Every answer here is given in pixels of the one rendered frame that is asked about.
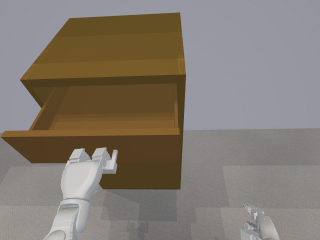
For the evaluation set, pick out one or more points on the drawer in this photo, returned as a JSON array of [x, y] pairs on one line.
[[140, 121]]

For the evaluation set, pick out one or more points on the cabinet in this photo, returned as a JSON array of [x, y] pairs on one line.
[[118, 50]]

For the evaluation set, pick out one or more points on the robot right hand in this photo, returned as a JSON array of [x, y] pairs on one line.
[[264, 227]]

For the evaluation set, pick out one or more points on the handle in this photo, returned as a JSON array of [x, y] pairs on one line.
[[110, 166]]

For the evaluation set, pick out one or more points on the left robot forearm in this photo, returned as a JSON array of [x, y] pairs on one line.
[[71, 220]]

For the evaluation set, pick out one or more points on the robot left hand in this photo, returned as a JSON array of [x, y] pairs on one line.
[[81, 178]]

